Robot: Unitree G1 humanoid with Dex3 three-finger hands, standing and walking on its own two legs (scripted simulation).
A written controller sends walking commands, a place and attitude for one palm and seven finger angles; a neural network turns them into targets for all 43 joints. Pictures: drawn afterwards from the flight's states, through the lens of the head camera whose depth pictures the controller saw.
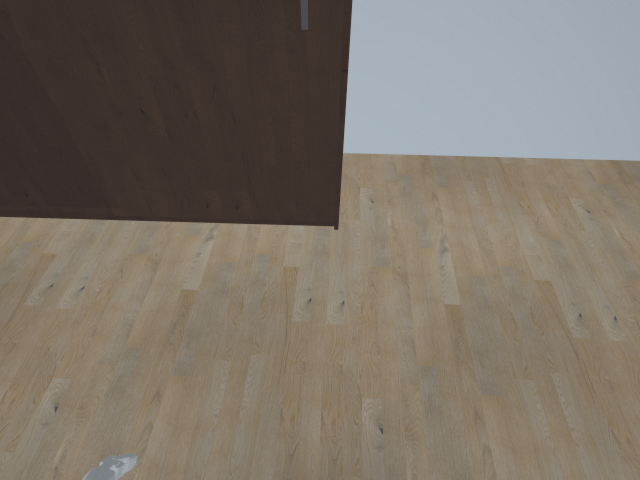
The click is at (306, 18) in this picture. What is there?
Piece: wardrobe's sliding door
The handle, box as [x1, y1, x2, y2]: [301, 0, 307, 29]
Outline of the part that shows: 301,0 301,29 307,29 307,0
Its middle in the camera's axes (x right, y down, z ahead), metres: -0.04 -0.68 +0.93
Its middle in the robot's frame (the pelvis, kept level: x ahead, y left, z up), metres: +1.18 +0.12 +0.23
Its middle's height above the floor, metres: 1.00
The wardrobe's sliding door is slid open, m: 0.00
